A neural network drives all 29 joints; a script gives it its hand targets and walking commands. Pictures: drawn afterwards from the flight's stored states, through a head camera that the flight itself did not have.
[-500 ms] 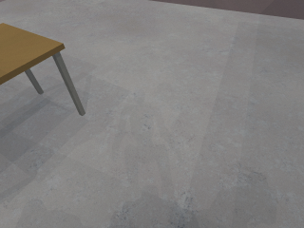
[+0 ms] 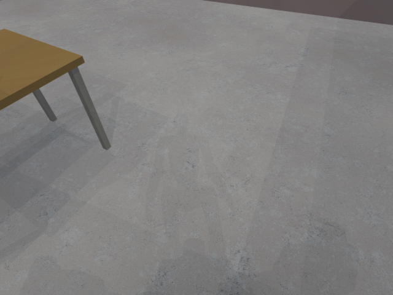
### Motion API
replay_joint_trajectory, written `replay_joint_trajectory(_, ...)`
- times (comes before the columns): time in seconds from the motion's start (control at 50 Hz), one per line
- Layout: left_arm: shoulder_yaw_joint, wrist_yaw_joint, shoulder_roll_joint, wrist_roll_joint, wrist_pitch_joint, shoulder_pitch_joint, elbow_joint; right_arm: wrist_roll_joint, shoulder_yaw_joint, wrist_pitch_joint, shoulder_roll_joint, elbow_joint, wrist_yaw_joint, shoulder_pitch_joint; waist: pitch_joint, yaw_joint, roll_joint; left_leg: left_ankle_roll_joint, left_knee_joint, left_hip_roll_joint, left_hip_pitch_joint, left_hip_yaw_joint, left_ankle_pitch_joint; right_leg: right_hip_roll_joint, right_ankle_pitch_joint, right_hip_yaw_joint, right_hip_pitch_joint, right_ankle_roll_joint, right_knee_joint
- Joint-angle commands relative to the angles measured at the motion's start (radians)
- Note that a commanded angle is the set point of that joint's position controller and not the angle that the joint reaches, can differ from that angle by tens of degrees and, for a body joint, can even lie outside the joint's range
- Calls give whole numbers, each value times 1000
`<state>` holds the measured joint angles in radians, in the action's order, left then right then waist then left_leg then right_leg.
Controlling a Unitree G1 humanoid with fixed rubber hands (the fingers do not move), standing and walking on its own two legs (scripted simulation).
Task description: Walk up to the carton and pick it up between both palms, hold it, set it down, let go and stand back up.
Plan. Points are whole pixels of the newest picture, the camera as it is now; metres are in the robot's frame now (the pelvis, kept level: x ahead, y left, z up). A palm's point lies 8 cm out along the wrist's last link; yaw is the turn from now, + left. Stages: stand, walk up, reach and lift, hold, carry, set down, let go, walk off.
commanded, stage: stand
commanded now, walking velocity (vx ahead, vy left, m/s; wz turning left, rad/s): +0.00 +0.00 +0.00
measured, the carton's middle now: out of the picture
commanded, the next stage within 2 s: walk up in 1.66 s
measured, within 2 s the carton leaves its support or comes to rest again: neither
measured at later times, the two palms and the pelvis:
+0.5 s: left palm out of the picture +0.01 +0.22 -0.14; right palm out of the picture +0.00 -0.22 -0.15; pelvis +0.02 +0.00 +0.00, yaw +0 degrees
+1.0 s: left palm out of the picture -0.01 +0.21 -0.15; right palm out of the picture -0.01 -0.21 -0.15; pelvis +0.02 +0.00 +0.00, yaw +0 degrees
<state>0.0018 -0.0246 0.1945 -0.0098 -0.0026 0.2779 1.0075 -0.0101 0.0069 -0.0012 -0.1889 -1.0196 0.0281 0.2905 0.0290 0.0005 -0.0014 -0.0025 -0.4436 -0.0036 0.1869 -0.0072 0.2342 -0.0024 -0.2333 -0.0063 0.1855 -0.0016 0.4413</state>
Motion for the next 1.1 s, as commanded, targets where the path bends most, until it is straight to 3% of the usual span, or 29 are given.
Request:
replay_joint_trajectory(0.0,-14,-7,80,-1,7,36,3,-2,18,3,-84,-7,7,42,41,-1,13,35,84,-61,17,-77,-86,71,82,-85,21,-33,-88)
replay_joint_trajectory(0.08,-12,-8,68,-1,7,60,37,0,19,1,-72,-31,7,53,36,0,-6,34,86,-61,-2,-73,-74,69,59,-81,26,-30,-97)
replay_joint_trajectory(0.2,-12,-12,58,-1,8,59,60,0,13,4,-58,-67,12,69,49,0,18,32,93,-62,17,-75,-104,71,108,-78,-7,-32,-86)
replay_joint_trajectory(0.28,-6,-14,42,1,8,67,84,2,14,6,-49,-80,12,71,45,2,-10,32,93,-63,-1,-71,-110,69,115,-74,1,-30,-88)
replay_joint_trajectory(0.32,-8,-16,46,2,8,72,89,0,11,5,-42,-86,15,64,50,-5,22,32,91,-63,2,-71,-122,72,128,-78,-5,-31,-88)
replay_joint_trajectory(0.44,-12,-18,45,1,10,73,110,2,14,8,-34,-109,16,82,31,-2,-12,36,91,-66,-15,-74,-148,74,159,-70,-31,-33,-78)
replay_joint_trajectory(0.5,-11,-19,34,2,9,71,120,1,13,7,-28,-118,16,77,52,0,24,33,91,-65,-2,-74,-147,75,155,-72,-28,-29,-84)
replay_joint_trajectory(0.54,-10,-20,26,3,9,77,126,1,15,6,-29,-120,18,80,44,-2,11,35,91,-67,-11,-75,-159,76,173,-72,-38,-31,-78)
replay_joint_trajectory(0.62,-11,-21,23,3,7,82,142,1,14,7,-21,-126,20,82,58,-2,-14,31,94,-67,-18,-72,-146,70,155,-66,-22,-26,-84)
replay_joint_trajectory(0.66,-9,-22,15,1,6,87,144,2,14,4,-19,-135,21,88,70,-4,19,31,98,-63,-2,-70,-141,75,152,-71,-31,-28,-87)
replay_joint_trajectory(0.8,-8,-22,7,0,7,93,158,1,15,4,-9,-137,21,83,73,-4,-8,33,103,-67,-24,-73,-122,71,131,-69,-9,-26,-98)
replay_joint_trajectory(1.08,-9,-24,-4,3,11,99,162,-1,14,4,8,-149,23,101,81,-2,10,25,102,-65,-22,-66,-122,73,129,-79,-6,-29,-102)
